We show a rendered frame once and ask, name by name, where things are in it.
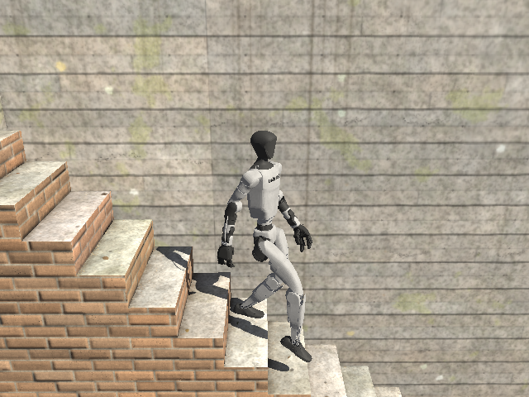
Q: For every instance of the right robot forearm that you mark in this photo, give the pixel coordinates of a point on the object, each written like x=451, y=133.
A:
x=230, y=212

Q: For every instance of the robot right hand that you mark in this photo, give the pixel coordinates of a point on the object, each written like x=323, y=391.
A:
x=225, y=253

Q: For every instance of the robot left thigh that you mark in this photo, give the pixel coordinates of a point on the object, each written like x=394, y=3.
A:
x=273, y=281

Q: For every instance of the robot left upper arm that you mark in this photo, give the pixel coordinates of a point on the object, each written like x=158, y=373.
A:
x=280, y=169

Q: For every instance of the robot right upper arm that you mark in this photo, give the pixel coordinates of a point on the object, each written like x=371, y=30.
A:
x=248, y=181

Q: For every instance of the robot right foot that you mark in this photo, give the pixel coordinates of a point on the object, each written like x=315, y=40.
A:
x=299, y=350

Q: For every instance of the robot left hand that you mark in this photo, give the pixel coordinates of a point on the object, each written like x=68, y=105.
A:
x=299, y=233

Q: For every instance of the left robot forearm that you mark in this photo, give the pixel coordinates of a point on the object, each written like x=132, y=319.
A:
x=288, y=213

